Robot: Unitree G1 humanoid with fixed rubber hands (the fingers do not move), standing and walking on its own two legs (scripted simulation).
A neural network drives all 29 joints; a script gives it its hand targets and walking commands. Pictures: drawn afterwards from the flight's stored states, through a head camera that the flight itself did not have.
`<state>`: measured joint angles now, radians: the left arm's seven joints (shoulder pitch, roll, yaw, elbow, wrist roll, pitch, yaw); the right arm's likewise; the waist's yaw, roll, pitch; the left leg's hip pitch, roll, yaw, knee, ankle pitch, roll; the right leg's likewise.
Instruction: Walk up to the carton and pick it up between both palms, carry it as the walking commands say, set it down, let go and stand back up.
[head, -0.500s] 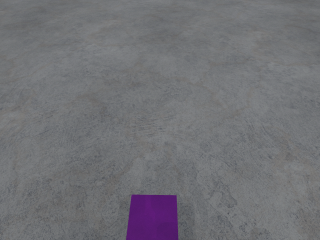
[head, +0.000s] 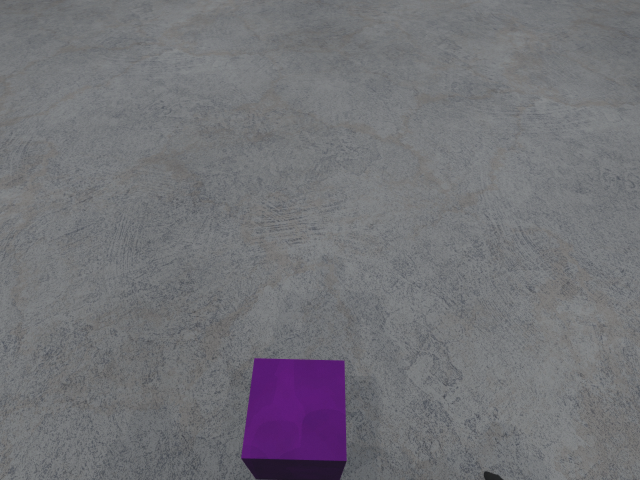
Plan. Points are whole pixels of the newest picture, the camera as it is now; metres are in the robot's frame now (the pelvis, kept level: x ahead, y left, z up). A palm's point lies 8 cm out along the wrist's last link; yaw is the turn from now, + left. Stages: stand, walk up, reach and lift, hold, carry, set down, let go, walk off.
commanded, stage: reach and lift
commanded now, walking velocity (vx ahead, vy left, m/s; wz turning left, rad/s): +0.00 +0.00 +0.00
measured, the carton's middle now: (298, 422) +0.36 +0.06 -0.61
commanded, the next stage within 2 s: none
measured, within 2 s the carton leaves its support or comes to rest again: neither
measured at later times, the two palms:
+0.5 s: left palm out of the picture +0.17 +0.27 -0.17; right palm out of the picture +0.15 -0.17 -0.17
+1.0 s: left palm (176, 390) +0.31 +0.25 -0.20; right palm (419, 399) +0.29 -0.15 -0.19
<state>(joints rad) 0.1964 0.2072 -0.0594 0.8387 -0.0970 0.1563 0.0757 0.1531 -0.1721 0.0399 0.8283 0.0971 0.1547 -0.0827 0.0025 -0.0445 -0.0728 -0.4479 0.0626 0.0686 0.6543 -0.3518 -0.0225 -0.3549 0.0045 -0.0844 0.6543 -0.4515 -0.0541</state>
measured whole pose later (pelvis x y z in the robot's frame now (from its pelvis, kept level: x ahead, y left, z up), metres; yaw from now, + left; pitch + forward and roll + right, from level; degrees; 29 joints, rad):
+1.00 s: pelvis -0.20 +0.09 -0.11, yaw -5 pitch +23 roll -5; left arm -1.16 0.29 0.12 0.77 -0.11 0.46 0.17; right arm -1.17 -0.35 -0.28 0.91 0.06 0.37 0.00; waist 0.02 0.02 0.33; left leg -1.35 -0.02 -0.04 1.13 -0.19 0.03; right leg -1.25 0.00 0.00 1.12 -0.28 0.05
